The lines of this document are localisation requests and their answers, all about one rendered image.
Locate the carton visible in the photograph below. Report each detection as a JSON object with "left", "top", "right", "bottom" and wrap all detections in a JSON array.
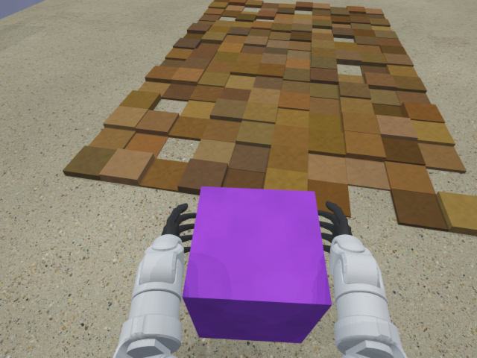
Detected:
[{"left": 183, "top": 186, "right": 332, "bottom": 343}]

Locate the left robot hand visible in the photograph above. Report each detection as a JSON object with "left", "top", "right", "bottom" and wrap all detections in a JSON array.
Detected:
[{"left": 161, "top": 203, "right": 197, "bottom": 253}]

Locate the robot right forearm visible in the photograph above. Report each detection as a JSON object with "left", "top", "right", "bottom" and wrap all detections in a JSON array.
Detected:
[{"left": 329, "top": 234, "right": 408, "bottom": 358}]

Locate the robot left forearm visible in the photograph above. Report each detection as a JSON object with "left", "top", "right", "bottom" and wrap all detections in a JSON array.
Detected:
[{"left": 113, "top": 234, "right": 184, "bottom": 358}]

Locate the right robot hand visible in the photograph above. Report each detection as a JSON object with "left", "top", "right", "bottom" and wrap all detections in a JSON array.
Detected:
[{"left": 318, "top": 201, "right": 352, "bottom": 253}]

